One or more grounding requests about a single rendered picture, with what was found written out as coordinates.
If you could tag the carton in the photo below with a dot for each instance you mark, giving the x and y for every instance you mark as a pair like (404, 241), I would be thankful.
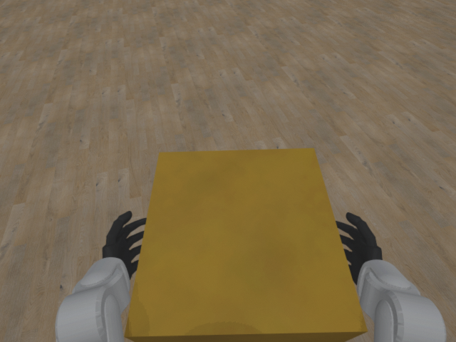
(242, 246)

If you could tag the right robot forearm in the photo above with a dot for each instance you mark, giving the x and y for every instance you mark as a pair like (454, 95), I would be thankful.
(399, 312)

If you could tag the robot left hand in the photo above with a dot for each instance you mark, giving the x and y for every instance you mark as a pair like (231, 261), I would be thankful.
(117, 243)

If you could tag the left robot forearm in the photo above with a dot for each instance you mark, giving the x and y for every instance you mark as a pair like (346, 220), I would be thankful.
(92, 313)

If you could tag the robot right hand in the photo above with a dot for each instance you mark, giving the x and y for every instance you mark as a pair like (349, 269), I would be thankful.
(364, 247)

